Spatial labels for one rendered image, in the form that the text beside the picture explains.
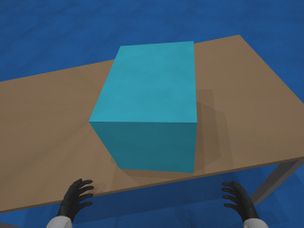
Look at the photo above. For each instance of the left robot forearm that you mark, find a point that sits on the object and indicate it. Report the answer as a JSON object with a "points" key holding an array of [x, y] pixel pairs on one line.
{"points": [[60, 222]]}

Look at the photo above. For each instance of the table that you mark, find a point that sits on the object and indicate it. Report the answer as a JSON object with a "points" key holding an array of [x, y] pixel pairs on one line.
{"points": [[246, 118]]}

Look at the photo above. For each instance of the right robot hand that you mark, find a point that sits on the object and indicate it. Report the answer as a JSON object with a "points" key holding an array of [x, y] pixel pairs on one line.
{"points": [[243, 204]]}

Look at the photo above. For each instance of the left robot hand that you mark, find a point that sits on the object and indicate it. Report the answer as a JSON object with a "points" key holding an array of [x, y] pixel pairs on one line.
{"points": [[70, 206]]}

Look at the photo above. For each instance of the right robot forearm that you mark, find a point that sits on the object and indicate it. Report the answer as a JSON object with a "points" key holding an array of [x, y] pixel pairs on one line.
{"points": [[254, 223]]}

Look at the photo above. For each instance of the carton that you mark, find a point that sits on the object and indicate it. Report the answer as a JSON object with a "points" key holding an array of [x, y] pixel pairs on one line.
{"points": [[146, 114]]}

